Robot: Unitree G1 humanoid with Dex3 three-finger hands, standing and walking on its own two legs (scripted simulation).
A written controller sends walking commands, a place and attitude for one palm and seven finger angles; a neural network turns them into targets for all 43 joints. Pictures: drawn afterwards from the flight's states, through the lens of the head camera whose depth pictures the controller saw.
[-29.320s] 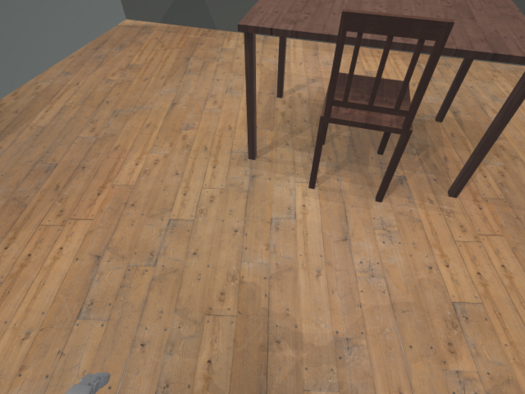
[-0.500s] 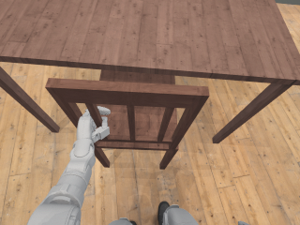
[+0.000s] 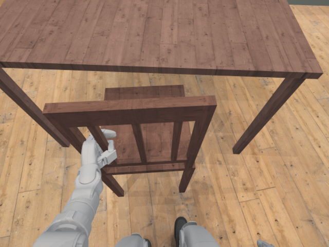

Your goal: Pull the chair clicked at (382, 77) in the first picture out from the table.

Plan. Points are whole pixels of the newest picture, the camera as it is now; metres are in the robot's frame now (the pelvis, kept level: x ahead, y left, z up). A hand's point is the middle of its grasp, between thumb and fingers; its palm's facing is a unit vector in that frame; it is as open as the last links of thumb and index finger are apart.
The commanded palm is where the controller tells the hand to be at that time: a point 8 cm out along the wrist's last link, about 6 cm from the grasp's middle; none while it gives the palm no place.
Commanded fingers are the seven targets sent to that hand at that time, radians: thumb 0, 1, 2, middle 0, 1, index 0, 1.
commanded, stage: step backward, pulling the chair out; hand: left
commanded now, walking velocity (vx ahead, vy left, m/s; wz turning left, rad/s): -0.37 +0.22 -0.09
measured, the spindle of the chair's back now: (140, 143) +0.39 +0.07 -0.08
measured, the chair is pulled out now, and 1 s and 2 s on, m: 0.14 0.29 0.45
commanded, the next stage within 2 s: none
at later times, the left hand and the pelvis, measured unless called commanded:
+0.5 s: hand (96, 191) +0.25 +0.17 -0.06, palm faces +0.05 -0.99 -0.10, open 5.0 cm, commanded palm +0.26 +0.22 -0.06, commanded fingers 0.00 0.90 0.90 -0.50 -1.45 -0.50 -1.45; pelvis -0.08 +0.04 +0.00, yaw -2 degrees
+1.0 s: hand (96, 210) +0.21 +0.17 -0.06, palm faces +0.05 -0.99 -0.12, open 5.0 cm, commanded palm +0.20 +0.21 -0.05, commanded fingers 0.00 0.90 0.90 -0.50 -1.45 -0.50 -1.45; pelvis -0.15 +0.04 +0.00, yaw -8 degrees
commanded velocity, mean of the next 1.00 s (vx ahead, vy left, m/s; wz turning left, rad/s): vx -0.38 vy -0.02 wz -0.09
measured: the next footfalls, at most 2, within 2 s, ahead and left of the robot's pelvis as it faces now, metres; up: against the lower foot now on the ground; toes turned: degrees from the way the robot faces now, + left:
left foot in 0.16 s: -0.04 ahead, +0.18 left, +0.00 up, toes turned +3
right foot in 0.38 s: +0.05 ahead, -0.08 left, +0.00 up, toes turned -2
